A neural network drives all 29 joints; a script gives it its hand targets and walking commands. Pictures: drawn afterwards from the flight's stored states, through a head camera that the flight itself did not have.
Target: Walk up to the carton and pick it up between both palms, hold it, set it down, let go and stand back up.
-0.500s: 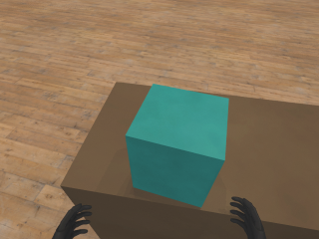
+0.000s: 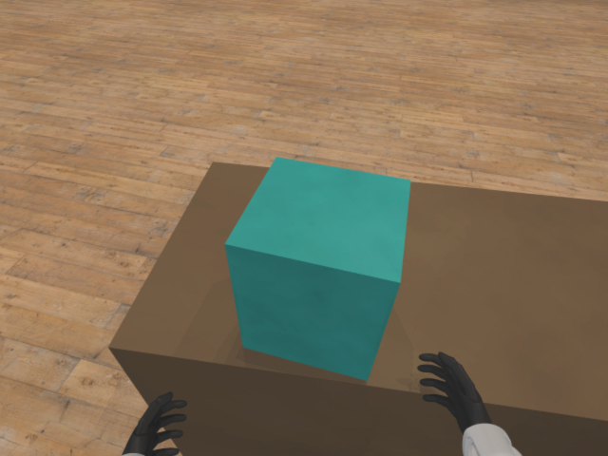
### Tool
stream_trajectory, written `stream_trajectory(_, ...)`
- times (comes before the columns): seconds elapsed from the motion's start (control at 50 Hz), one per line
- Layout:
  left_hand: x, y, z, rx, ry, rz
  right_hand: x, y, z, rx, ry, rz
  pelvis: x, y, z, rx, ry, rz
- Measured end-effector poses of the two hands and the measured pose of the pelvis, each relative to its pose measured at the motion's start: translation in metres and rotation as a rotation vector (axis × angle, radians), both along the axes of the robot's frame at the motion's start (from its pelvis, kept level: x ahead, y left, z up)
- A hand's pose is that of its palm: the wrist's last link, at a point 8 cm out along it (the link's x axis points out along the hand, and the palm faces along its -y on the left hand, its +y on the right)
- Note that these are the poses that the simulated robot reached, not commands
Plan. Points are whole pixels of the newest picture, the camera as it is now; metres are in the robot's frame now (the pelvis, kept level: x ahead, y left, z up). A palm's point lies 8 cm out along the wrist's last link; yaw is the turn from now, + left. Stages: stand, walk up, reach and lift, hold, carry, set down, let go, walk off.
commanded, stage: let go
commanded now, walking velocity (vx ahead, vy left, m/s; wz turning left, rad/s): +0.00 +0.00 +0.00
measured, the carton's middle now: (321, 268) +0.40 -0.02 +0.03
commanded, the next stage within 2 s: stand in 0.14 s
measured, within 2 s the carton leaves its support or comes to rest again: neither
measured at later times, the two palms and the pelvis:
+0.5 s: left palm out of the picture +0.09 +0.29 -0.08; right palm (469, 410) +0.20 -0.21 -0.03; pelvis +0.00 +0.01 -0.01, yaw +2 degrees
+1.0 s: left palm out of the picture +0.11 +0.30 -0.09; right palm (466, 407) +0.21 -0.21 -0.03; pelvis +0.01 +0.04 -0.01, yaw +2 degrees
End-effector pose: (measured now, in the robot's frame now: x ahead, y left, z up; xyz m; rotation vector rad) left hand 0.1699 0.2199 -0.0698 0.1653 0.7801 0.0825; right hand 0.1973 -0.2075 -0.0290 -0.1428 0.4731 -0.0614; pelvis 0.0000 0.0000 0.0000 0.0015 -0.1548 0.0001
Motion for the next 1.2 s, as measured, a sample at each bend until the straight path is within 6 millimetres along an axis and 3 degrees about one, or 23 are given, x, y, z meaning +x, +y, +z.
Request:
stream_trajectory(0.2, -0.016, -0.006, -0.004, 0.004, -0.007, 0.045, 0.006, -0.005, 0.0, -0.022, -0.004, 0.075, -0.003, -0.011, -0.002, 0.002, 0.023, 0.025)
stream_trajectory(0.36, -0.065, 0.048, -0.009, 0.108, 0.041, 0.096, 0.006, -0.006, -0.001, -0.065, -0.034, 0.117, -0.007, -0.003, -0.006, -0.008, 0.104, 0.025)
stream_trajectory(0.46, -0.078, 0.068, -0.011, 0.124, 0.056, 0.107, 0.006, -0.004, -0.001, -0.095, -0.034, 0.111, -0.005, 0.008, -0.008, -0.01, 0.114, 0.028)
stream_trajectory(0.82, -0.072, 0.081, -0.027, 0.086, 0.104, 0.052, 0.009, 0.001, 0.002, -0.159, 0.002, 0.064, 0.003, 0.037, -0.011, -0.006, 0.143, 0.029)
stream_trajectory(1.04, -0.052, 0.084, -0.023, 0.099, 0.076, 0.03, 0.009, 0.001, 0.002, -0.16, 0.002, 0.049, 0.006, 0.041, -0.012, -0.005, 0.13, 0.026)
stream_trajectory(1.2, -0.054, 0.082, -0.019, 0.105, 0.065, 0.036, 0.009, -0.001, 0.002, -0.148, -0.005, 0.049, 0.002, 0.038, -0.012, 0.0, 0.118, 0.024)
